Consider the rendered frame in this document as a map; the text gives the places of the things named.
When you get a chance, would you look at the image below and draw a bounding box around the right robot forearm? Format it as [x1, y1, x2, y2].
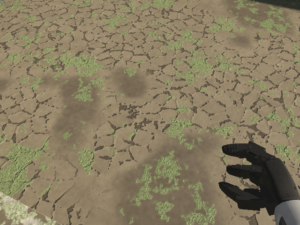
[274, 200, 300, 225]

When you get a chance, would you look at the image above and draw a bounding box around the robot right hand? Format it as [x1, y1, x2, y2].
[218, 141, 300, 216]

